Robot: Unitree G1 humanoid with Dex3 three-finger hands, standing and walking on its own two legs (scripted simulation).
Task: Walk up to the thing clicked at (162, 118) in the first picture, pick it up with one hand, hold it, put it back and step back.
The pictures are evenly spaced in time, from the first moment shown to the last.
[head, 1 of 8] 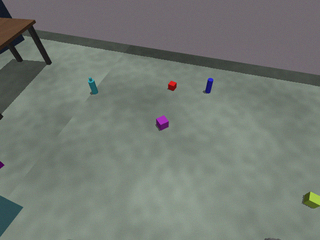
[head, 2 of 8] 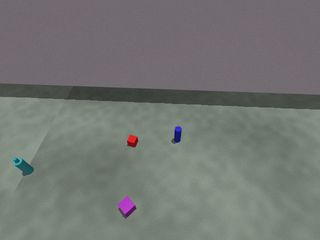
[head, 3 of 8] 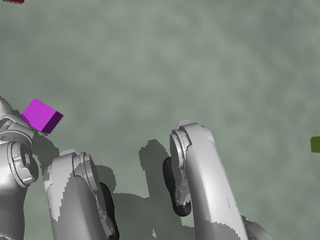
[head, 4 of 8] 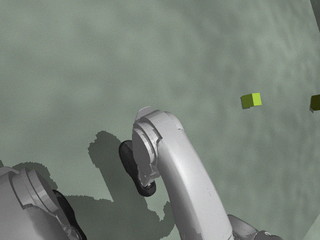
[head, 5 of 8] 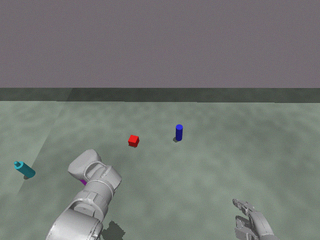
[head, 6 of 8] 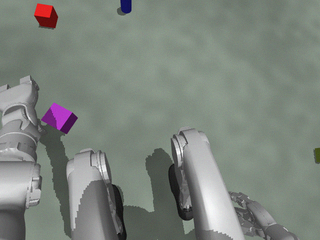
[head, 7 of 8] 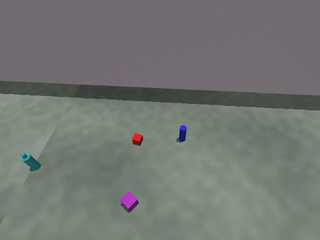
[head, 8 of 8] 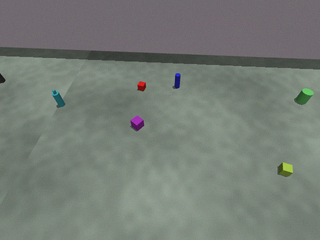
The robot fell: no
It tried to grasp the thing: yes
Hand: left
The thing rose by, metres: 0.66
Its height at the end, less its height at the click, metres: +0.00
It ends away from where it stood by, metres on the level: 0.02
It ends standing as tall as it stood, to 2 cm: yes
